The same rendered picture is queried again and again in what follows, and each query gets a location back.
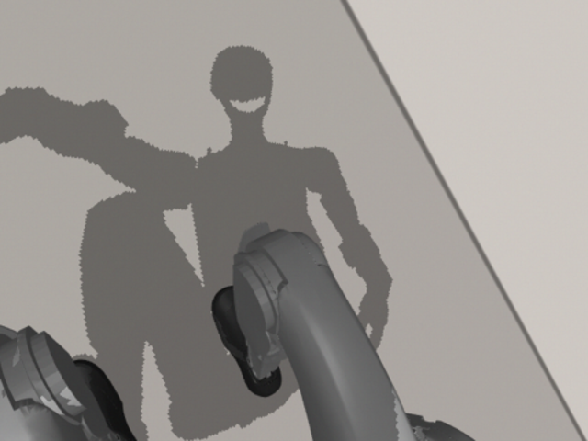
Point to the left robot foot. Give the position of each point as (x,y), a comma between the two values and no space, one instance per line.
(107,398)

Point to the right robot hand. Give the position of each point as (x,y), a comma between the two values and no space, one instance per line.
(438,431)

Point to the right robot foot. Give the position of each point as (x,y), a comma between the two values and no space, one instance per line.
(224,315)

